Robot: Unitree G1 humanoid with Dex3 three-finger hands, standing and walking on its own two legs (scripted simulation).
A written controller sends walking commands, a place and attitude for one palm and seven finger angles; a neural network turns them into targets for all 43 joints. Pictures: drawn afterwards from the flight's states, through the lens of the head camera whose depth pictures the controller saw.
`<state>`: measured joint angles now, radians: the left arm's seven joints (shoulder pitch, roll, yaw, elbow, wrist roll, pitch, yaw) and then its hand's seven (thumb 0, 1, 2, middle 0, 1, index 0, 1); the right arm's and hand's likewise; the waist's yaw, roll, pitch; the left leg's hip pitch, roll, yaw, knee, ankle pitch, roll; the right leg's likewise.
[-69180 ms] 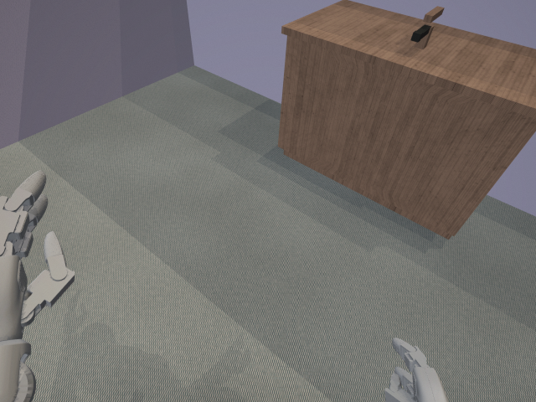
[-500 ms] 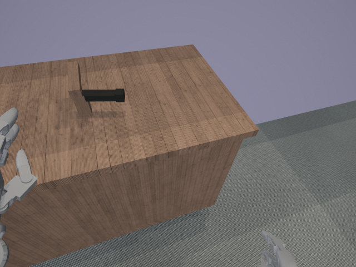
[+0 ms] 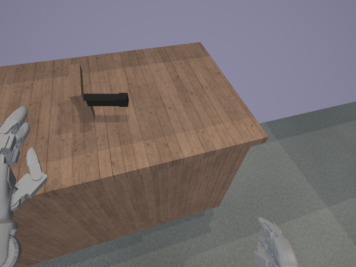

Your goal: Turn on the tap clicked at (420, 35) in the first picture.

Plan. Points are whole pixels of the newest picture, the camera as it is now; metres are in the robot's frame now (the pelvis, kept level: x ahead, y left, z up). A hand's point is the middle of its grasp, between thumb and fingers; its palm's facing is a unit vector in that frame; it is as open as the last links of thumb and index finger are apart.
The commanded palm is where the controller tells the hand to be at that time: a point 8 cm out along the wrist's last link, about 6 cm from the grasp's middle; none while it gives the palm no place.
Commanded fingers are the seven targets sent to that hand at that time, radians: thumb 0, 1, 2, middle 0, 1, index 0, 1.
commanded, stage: come to a stop and stand still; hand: left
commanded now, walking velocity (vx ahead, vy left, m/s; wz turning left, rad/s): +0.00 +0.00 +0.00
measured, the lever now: (123, 99) +0.52 +0.20 +0.05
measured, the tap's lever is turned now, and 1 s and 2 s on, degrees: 75 75 75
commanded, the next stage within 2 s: look again from close up in 1.04 s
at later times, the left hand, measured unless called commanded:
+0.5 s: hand (43, 181) +0.21 +0.23 +0.16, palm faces +0.31 -0.88 -0.36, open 7.5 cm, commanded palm +0.15 +0.29 +0.17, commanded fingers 0.00 0.90 0.90 -0.20 -0.30 -0.20 -0.30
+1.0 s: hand (5, 212) +0.17 +0.27 +0.15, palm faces +0.38 -0.86 -0.33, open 7.5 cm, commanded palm +0.10 +0.30 +0.17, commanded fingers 0.00 0.90 0.90 -0.20 -0.30 -0.20 -0.30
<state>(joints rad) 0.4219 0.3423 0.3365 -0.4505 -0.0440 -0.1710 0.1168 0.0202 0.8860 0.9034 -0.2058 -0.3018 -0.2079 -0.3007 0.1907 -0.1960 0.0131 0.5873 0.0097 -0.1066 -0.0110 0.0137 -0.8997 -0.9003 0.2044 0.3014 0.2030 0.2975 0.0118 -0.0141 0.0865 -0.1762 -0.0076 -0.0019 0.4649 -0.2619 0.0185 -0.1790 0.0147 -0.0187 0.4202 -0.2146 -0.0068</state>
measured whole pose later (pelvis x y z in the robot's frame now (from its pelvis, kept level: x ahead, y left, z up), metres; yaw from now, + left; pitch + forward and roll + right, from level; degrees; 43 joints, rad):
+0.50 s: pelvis -0.02 +0.01 +0.00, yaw -2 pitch -2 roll -1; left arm 0.40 0.34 0.31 -0.43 -0.04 -0.22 0.10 0.02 0.89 0.90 -0.20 -0.30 -0.20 -0.30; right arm 0.19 -0.21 0.00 0.55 0.01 -0.14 0.02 0.01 -0.90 -0.90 0.20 0.30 0.20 0.30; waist 0.00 0.00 0.08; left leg -0.20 -0.02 0.04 0.48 -0.24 0.04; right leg -0.22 0.00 0.01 0.44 -0.19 0.01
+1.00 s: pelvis -0.06 +0.03 +0.00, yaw +0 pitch -4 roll -2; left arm 0.36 0.35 0.32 -0.37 0.00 -0.23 0.10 0.02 0.89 0.90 -0.21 -0.30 -0.21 -0.30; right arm 0.24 -0.18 0.04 0.56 -0.01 -0.17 -0.01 0.01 -0.90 -0.90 0.21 0.30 0.20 0.30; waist 0.02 -0.04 0.06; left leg -0.22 -0.02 0.03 0.46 -0.17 0.05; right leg -0.20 0.02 0.03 0.37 -0.13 0.02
